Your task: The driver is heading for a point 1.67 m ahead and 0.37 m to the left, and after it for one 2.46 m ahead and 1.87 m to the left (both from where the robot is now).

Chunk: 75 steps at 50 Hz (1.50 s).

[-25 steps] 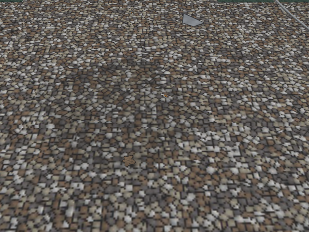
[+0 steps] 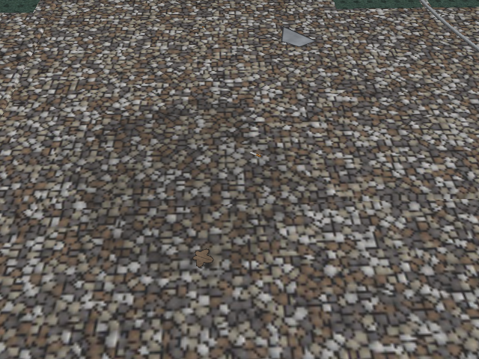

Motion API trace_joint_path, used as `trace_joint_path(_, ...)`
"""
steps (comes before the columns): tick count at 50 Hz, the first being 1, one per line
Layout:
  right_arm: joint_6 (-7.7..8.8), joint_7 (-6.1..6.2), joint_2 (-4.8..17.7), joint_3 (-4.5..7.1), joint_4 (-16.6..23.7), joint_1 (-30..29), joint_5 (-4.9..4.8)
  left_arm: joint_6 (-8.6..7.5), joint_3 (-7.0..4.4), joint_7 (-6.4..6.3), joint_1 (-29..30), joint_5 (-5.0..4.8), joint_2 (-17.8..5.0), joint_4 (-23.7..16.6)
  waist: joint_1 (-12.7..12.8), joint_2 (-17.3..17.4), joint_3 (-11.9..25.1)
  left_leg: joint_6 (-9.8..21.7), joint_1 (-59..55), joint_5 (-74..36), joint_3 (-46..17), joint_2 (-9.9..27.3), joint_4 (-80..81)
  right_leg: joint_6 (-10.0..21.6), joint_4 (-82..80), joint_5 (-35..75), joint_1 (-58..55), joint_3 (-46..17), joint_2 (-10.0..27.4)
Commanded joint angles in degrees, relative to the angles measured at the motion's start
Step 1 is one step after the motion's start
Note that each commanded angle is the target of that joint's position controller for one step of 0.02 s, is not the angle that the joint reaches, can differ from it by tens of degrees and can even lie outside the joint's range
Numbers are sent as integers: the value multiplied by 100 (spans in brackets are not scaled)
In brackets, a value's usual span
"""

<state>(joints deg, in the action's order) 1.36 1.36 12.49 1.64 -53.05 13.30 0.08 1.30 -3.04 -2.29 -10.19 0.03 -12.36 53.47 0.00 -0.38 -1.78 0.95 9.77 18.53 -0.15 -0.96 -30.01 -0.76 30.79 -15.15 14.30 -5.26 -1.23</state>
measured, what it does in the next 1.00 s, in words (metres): walks ahead: left foot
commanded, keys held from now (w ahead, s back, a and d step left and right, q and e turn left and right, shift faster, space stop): w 1.00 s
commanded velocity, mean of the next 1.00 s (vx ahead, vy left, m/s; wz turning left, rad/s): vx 0.41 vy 0.00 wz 0.00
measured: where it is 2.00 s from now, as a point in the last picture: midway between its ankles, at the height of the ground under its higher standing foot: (232, 209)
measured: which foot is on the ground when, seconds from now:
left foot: down 0.00-0.22, up 0.24-0.68, down 0.70-1.00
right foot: down 0.00-0.72, up 0.74-1.00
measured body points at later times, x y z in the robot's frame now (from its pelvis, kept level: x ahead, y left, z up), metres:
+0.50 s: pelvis +0.15 -0.04 +0.01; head +0.16 -0.06 +0.46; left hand +0.09 +0.20 -0.13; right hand +0.32 -0.30 -0.10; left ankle +0.29 +0.12 -0.67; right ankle +0.05 -0.14 -0.73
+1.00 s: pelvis +0.44 +0.02 +0.01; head +0.45 +0.02 +0.46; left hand +0.58 +0.29 -0.10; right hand +0.45 -0.25 -0.12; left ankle +0.42 +0.10 -0.73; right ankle +0.58 -0.16 -0.66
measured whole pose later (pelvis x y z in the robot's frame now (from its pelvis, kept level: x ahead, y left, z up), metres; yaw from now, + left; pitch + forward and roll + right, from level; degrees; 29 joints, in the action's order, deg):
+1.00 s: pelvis +0.44 +0.02 +0.01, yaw +0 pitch +0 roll +2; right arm 5.5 -1.0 14.0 2.7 -56.6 19.1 0.2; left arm -4.5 -3.6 -0.8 -7.6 -0.3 -15.9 51.4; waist -3.1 -2.1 -0.6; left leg 4.4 5.2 8.8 3.3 -4.7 -13.3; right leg 0.7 50.2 -3.1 39.5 -2.6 8.5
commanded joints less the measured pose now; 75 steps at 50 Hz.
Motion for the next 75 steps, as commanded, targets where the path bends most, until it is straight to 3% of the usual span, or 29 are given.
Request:
trace_joint_path(1, 27, 70, 967, 243, 88, 355, -84, -125, -137, -12, 132, -67, -583, -167, -156, 674, -305, 650, 453, 2495, -1238, 810, 1460, 190, 390, -1388, 553, 458, -260)
trace_joint_path(4, 177, 100, 1238, 348, 30, 480, -100, -437, -123, 105, 595, -172, -543, -352, -274, 992, -923, 1372, 278, 2558, -2813, 2045, 2235, 307, 1515, -1038, 1625, 396, 246)
trace_joint_path(7, 244, 34, 1153, 353, 72, 243, -183, -605, -127, 232, 432, -205, -524, -239, -106, 793, -678, 1106, -53, 1343, -2028, 1731, 2024, 456, 667, -1059, 1232, 511, 393)
trace_joint_path(10, 187, -17, 1037, 323, 82, 19, -201, -604, -255, 263, -841, -153, -579, 401, 467, 559, -77, 726, 1102, 362, -891, 942, 1128, 320, -332, 365, -1399, 971, -131)
trace_joint_path(11, 217, -40, 743, 228, 152, -136, -151, -597, -334, 229, -1475, -157, -798, 536, 745, -71, 120, 441, 1660, -111, -386, 554, -168, 529, -785, -106, -2117, 26, 462)
trace_joint_path(12, 307, -45, 353, 129, 390, -141, -89, -605, -465, 212, -2081, -160, -1493, 581, 804, -1649, 433, 21, 2818, 631, 259, -105, -2138, 1310, -1709, -828, -2878, -2427, 1850)
trace_joint_path(13, 386, -35, 614, 199, 484, -269, -222, -685, -349, 273, -2010, -55, -1270, 604, 722, -1374, 312, 65, 3426, 1445, -352, -78, -3337, 1850, -2163, -1698, -2555, -3664, 2371)
trace_joint_path(15, 488, -103, 841, 249, 442, -267, -340, -792, -171, 308, -1077, -38, -818, 298, 333, -614, -340, 342, 3905, 416, -512, 533, -3799, 1499, -2222, -1721, -2058, -2568, 2003)
trace_joint_path(18, 486, -169, 789, 302, 378, -337, -149, -743, -39, 319, -966, -17, -606, 254, 180, -448, -315, 268, 3452, -635, -312, 828, -3084, 1086, -2357, 176, -1679, -1193, 1471)
trace_joint_path(24, 402, -233, 406, 153, 777, -1453, -108, -649, -35, 150, -1388, 7, -908, 357, 389, -365, -490, -120, 3071, -1843, 124, 605, -1129, 1123, -2577, 1587, -1135, -149, 1165)
trace_joint_path(29, 421, -355, 494, 106, 1045, -2118, -174, -632, -61, 120, -1731, -102, -931, 523, 431, -398, -704, 57, 2670, -2273, 110, 442, -148, 1082, -2598, 1692, -1420, 60, 1415)
trace_joint_path(32, 459, -417, 742, 190, 1055, -1884, -166, -560, -133, 116, -1591, -92, -1068, 498, 116, -474, -379, 317, 2170, -1801, 159, 276, 38, 926, -1961, 3175, -2016, 164, 1599)
trace_joint_path(34, 435, -364, 1105, 398, 695, -585, -171, -461, -150, 118, -1448, -27, -1105, 441, -578, -617, 513, 581, 441, -1508, 438, -105, -30, 737, -377, 5061, -1924, 402, 1364)
trace_joint_path(35, 407, -306, 1360, 504, 424, 485, -149, -439, -86, 121, -1424, 26, -986, 343, -1012, -452, 1210, 844, -1292, -1409, -124, 403, -216, 571, 1106, 4240, -861, 500, 1132)
trace_joint_path(36, 388, -292, 1927, 632, 234, 1239, -19, -538, 141, 207, -2205, 23, -178, 264, -705, 1066, 2281, 1848, -3611, -58, -2946, 2011, 197, 158, 3581, 1180, 1491, 627, 95)
trace_joint_path(37, 378, -312, 1469, 484, 189, 1200, -48, -714, 132, 249, -2075, -94, -305, 383, -747, 1316, 2576, 1960, -3582, 741, -4561, 2340, 1358, 229, 4539, -1621, 2201, -217, -205)
trace_joint_path(38, 411, -316, 1178, 383, 242, 602, -95, -825, -19, 269, -1393, -263, -848, 132, -644, 1072, 1449, 1583, -2698, 865, -3747, 2115, 1507, 362, 4880, -1365, 2765, -219, 171)
trace_joint_path(40, 472, -339, 821, 265, 406, -322, -20, -863, -73, 185, -753, -221, -929, -32, -260, 265, 445, 1289, -798, -270, -2246, 1703, 1818, 429, 4283, -371, 2421, 65, 736)
trace_joint_path(45, 557, -327, 807, 232, 190, -272, 24, -564, -93, 117, -801, -83, -566, -95, 178, 416, 39, 1324, 486, -1167, -1047, 1283, 2442, 254, 3185, 334, 1903, 142, 1085)
trace_joint_path(56, 358, -105, 1096, 275, -308, 1039, -125, -704, 12, 355, 1493, -95, -553, -895, -467, 214, -399, 1063, -798, -1781, -530, 1359, 2159, 139, -8, 2029, 2306, 399, 657)
trace_joint_path(59, 249, -70, 1238, 343, -300, 1000, -141, -785, -51, 422, 1335, -103, -794, -962, -221, 369, -242, 951, -1214, -2344, -827, 1572, 1628, 269, -340, 1367, 1852, 366, 507)
trace_joint_path(61, 204, -78, 1181, 314, -205, 796, -107, -833, -253, 378, 118, -97, -1182, -638, 429, 413, 522, 731, -924, -3644, -629, 1187, 297, 505, -494, 1193, 13, 585, 265)
trace_joint_path(62, 213, -86, 919, 204, -33, 748, -21, -842, -380, 317, -1006, 1, -1593, -424, 847, 69, 1464, 522, 119, -2747, -364, 795, -1348, 856, -174, 1238, -1817, -195, 1083)
trace_joint_path(63, 321, -130, 124, -10, 8, 1550, -65, -770, -501, 310, -1529, 23, -2054, -250, 553, -1468, 2390, 81, 2453, 321, 31, -177, -3468, 1694, -612, 205, -4005, -2701, 2544)
trace_joint_path(64, 411, -128, 642, 104, -70, 1343, -193, -756, -334, 307, -1508, 12, -1444, -300, 710, -1275, 2442, 119, 3007, 1452, -755, -47, -4295, 1647, -1189, -396, -3849, -3434, 2572)
trace_joint_path(65, 446, -118, 1071, 239, 109, 805, -321, -766, -231, 281, -1020, 3, -1133, -381, 657, -962, 1524, 190, 3387, 1045, -750, 243, -4518, 1340, -1309, -322, -3107, -2510, 2386)
trace_joint_path(67, 400, -51, 974, 285, 197, 362, -239, -793, -131, 289, -254, 24, -801, -464, 351, -415, 627, 181, 3075, 179, -575, 701, -4088, 1109, -1700, 491, -1596, -1238, 1985)
trace_joint_path(70, 170, -84, 575, 303, 224, 554, -235, -845, -117, 294, 28, 77, -681, -388, -14, -540, 263, 154, 2504, -244, -555, 941, -3701, 1060, -2185, 1008, -685, -226, 1717)
trace_joint_path(75, 56, -146, 504, 314, 589, -27, -150, -832, -229, 170, -127, 96, -977, -248, -23, -288, -63, 22, 3004, -1367, -527, 971, -2551, 1102, -2450, 1645, -685, 758, 1668)
Keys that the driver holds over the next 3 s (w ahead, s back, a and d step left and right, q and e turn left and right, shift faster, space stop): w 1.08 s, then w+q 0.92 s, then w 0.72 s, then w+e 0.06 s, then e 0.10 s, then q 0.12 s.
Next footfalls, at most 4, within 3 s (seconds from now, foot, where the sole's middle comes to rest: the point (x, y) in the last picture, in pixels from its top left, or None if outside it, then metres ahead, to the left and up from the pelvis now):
0.70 left None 0.46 0.10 -0.77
1.24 right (293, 280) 0.77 -0.14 -0.77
1.76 left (197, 221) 1.00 0.17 -0.77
2.28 right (211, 148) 1.36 0.14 -0.77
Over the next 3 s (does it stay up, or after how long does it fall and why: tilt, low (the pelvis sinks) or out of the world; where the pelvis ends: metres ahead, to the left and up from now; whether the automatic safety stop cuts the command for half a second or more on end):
stays up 1.45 0.38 0.01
